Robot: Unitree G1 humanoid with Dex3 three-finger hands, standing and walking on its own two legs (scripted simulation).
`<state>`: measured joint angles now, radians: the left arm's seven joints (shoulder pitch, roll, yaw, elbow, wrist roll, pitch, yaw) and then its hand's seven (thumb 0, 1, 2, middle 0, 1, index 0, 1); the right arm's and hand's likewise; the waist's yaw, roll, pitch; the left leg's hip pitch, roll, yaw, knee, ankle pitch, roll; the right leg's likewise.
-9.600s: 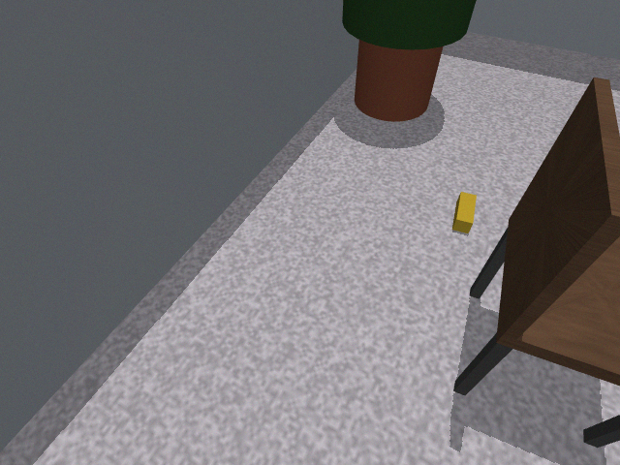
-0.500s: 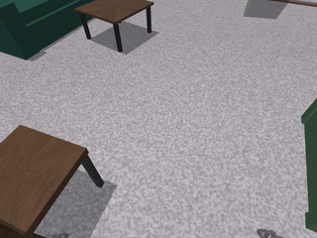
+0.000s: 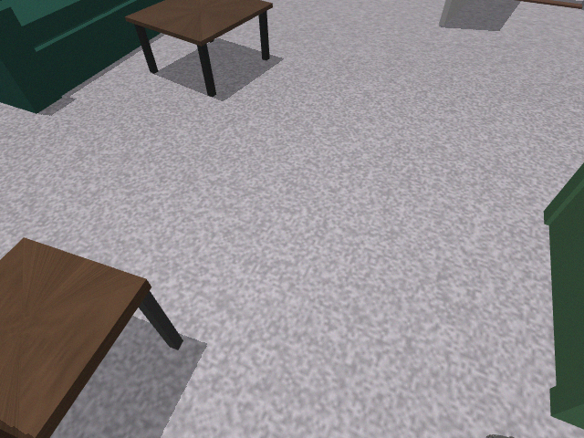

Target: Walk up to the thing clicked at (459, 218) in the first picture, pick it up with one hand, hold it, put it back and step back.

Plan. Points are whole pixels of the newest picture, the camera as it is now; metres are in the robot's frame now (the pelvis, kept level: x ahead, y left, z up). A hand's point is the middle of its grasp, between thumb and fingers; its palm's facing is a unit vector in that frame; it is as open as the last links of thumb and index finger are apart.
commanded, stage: stand
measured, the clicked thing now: out of the picture +0.31 +1.32 -0.75
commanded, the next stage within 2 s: none
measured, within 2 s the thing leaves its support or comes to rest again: neither
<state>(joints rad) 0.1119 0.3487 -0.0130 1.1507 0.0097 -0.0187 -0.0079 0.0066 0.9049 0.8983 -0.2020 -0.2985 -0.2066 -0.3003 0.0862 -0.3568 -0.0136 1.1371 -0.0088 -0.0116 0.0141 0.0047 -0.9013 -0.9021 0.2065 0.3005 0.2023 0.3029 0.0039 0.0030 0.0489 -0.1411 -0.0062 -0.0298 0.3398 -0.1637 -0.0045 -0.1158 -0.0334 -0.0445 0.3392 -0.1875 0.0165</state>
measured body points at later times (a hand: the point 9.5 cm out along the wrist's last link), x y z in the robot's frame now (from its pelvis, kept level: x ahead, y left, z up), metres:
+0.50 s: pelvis +0.01 -0.01 +0.00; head +0.02 -0.02 +0.45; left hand +0.10 +0.29 -0.13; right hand +0.08 -0.31 -0.13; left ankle +0.01 +0.12 -0.75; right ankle +0.00 -0.13 -0.75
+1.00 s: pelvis +0.02 -0.01 +0.00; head +0.03 -0.02 +0.45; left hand +0.10 +0.29 -0.13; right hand +0.09 -0.31 -0.13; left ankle +0.01 +0.12 -0.75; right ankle +0.00 -0.13 -0.75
